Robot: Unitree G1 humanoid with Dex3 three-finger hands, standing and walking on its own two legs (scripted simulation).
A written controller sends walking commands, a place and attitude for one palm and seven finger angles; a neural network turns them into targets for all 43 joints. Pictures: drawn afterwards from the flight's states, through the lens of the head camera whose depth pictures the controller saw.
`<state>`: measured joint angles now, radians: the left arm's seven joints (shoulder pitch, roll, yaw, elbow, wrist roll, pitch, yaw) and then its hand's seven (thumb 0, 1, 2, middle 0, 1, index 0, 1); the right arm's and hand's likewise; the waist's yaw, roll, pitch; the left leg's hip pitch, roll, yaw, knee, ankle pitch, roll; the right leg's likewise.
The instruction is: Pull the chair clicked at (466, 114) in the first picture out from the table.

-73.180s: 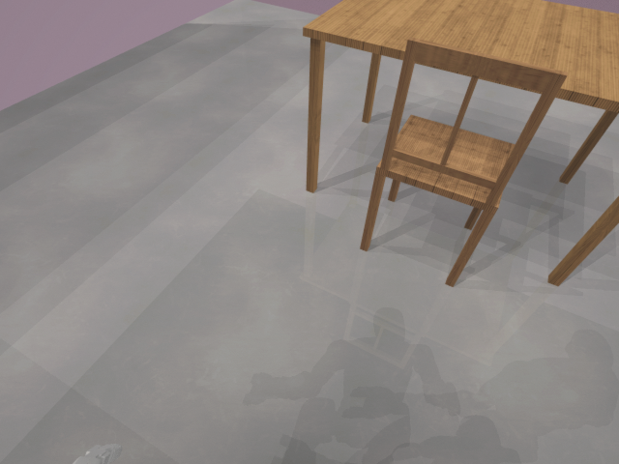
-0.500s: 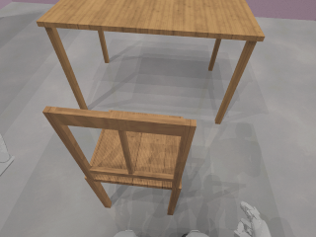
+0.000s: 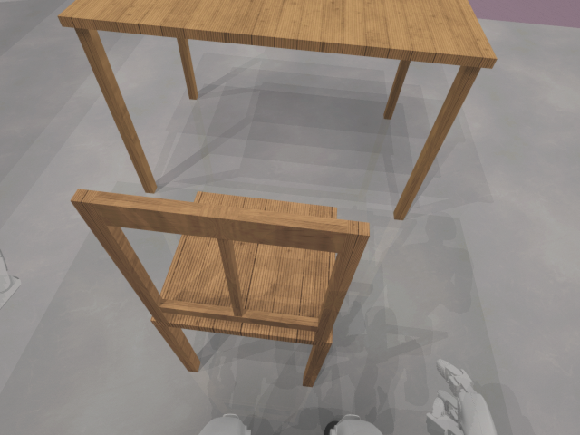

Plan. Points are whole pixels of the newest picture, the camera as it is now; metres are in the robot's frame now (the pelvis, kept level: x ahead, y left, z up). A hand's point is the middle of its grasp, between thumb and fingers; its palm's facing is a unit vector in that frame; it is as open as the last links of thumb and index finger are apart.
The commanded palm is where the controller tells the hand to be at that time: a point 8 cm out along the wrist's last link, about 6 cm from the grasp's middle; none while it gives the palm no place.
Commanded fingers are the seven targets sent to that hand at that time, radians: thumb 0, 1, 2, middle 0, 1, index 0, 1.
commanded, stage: step back with the hand held close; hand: left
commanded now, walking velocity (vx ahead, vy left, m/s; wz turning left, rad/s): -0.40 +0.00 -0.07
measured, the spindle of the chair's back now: (232, 280) +0.36 +0.12 -0.07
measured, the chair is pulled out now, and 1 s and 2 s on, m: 0.50 0.50 0.50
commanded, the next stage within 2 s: stop stepping back and stand still in 0.88 s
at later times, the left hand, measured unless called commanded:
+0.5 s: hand out of the picture +0.19 +0.28 +0.19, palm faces +0.35 -0.78 -0.51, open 7.4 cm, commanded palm +0.13 +0.31 +0.20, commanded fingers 0.00 0.90 0.90 -0.20 -0.30 -0.20 -0.30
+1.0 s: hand out of the picture +0.06 +0.24 +0.19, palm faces +0.32 -0.82 -0.47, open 7.4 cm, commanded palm +0.00 +0.28 +0.20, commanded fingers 0.00 0.90 0.90 -0.20 -0.30 -0.20 -0.30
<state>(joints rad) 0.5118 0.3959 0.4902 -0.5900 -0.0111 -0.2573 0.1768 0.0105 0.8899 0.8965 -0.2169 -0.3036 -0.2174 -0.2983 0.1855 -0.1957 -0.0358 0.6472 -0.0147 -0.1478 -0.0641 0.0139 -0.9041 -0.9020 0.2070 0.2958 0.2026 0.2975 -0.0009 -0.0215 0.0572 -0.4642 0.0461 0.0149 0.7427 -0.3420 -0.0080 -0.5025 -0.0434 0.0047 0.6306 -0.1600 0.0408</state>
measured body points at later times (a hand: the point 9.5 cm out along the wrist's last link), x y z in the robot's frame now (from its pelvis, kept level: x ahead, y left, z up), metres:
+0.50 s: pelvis -0.03 +0.02 +0.02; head +0.02 +0.05 +0.46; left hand +0.17 +0.32 +0.22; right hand +0.13 -0.22 -0.06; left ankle +0.01 +0.12 -0.71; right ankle -0.03 -0.13 -0.67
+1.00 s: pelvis -0.17 -0.01 +0.01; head -0.14 +0.02 +0.46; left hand +0.04 +0.28 +0.21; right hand -0.05 -0.27 -0.07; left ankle -0.08 +0.10 -0.71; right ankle -0.16 -0.15 -0.70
